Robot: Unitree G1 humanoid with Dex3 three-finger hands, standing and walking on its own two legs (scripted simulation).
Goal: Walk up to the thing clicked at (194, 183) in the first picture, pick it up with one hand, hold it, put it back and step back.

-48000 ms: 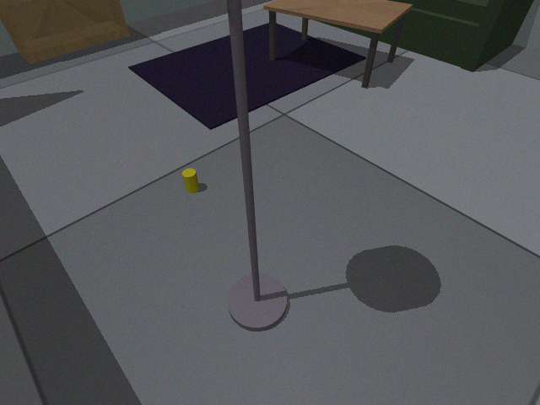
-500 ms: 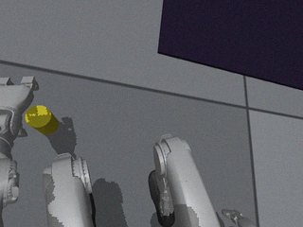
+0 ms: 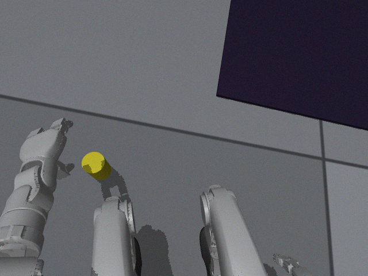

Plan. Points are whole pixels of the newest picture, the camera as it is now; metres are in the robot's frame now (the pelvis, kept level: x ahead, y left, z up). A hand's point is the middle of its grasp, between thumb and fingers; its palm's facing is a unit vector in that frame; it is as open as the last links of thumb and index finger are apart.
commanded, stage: home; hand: left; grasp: from above
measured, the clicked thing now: (97, 166) +0.46 +0.24 -0.39
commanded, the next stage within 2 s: none
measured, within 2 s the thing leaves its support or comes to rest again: neither
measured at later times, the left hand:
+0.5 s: hand (27, 228) +0.26 +0.21 +0.08, palm faces -0.06 -0.90 -0.43, open 7.4 cm
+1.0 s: hand out of the picture +0.22 +0.20 +0.23, palm faces +0.17 -0.97 -0.20, open 7.4 cm
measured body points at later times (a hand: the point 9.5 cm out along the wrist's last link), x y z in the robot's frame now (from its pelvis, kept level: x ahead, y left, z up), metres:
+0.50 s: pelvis +0.03 -0.01 +0.17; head +0.13 +0.02 +0.61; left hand +0.26 +0.25 +0.11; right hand +0.26 -0.22 +0.09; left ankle +0.08 +0.13 -0.41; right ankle +0.09 -0.15 -0.41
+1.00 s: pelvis +0.08 +0.00 +0.27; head +0.09 +0.00 +0.72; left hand +0.21 +0.25 +0.24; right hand +0.26 -0.23 +0.21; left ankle +0.08 +0.13 -0.41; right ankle +0.09 -0.15 -0.41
